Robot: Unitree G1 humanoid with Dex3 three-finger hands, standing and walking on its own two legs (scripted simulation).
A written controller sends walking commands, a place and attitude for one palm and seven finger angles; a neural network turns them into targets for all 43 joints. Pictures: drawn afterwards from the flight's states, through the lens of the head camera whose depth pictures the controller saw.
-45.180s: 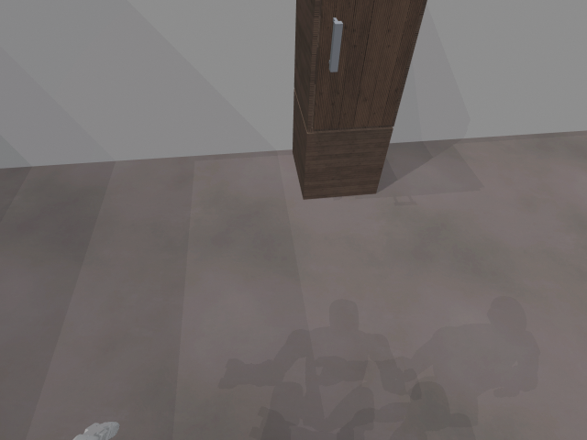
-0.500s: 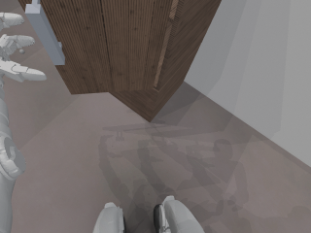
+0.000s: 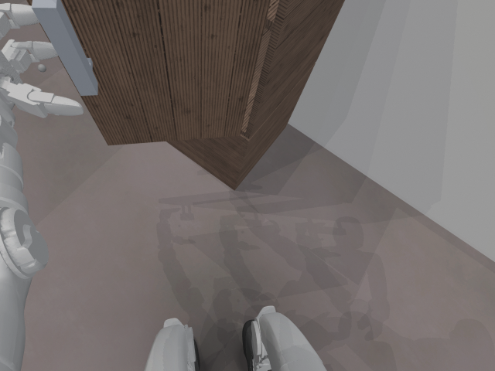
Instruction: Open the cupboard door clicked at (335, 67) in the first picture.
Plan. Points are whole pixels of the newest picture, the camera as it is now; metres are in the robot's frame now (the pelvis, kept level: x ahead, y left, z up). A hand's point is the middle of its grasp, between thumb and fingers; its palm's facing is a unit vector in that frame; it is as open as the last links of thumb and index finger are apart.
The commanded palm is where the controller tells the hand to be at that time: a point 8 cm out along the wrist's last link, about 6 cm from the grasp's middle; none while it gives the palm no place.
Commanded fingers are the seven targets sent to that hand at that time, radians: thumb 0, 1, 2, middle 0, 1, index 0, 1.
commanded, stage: slide the fingers in behind the handle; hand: left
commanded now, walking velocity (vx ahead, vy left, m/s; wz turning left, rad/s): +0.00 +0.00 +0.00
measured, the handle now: (71, 40) +0.60 +0.20 +0.08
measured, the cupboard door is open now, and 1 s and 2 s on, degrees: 45 45 45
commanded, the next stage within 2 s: close the thumb around the handle in 1.36 s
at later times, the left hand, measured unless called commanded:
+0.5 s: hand (72, 66) +0.55 +0.20 +0.08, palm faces +0.06 -1.00 -0.03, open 14.0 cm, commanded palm +0.53 +0.23 +0.07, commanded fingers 0.00 -0.50 0.30 -0.30 -1.20 -0.30 -1.20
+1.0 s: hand (89, 65) +0.55 +0.17 +0.08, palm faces +0.09 -1.00 -0.03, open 14.1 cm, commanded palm +0.52 +0.20 +0.07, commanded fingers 0.00 -0.50 0.30 -0.30 -1.20 -0.30 -1.20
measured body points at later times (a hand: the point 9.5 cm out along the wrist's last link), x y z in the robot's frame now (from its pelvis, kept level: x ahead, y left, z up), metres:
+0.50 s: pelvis +0.01 -0.01 +0.00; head +0.17 +0.02 +0.42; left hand +0.54 +0.25 +0.08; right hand -0.02 -0.26 -0.10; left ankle +0.01 +0.09 -0.66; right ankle +0.02 -0.13 -0.66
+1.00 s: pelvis +0.01 -0.02 +0.00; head +0.16 +0.01 +0.43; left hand +0.54 +0.23 +0.08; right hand -0.01 -0.27 -0.10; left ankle +0.01 +0.09 -0.66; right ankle +0.02 -0.13 -0.66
